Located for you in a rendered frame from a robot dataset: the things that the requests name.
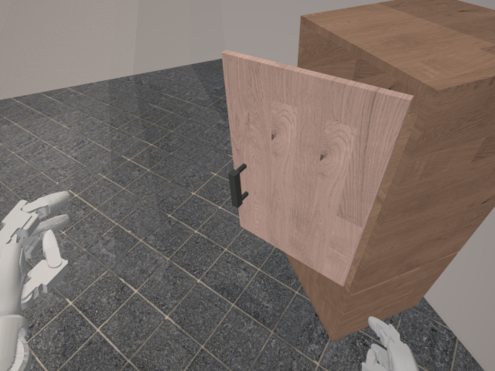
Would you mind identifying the left robot hand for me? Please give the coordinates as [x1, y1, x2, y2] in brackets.
[0, 191, 70, 316]

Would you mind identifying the cupboard door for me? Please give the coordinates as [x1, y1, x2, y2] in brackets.
[221, 50, 414, 286]

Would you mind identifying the right robot hand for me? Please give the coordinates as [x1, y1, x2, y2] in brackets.
[361, 316, 419, 371]

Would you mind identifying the handle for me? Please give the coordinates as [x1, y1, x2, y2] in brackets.
[228, 164, 248, 208]

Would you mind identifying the left robot forearm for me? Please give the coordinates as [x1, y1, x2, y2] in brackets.
[0, 315, 32, 371]

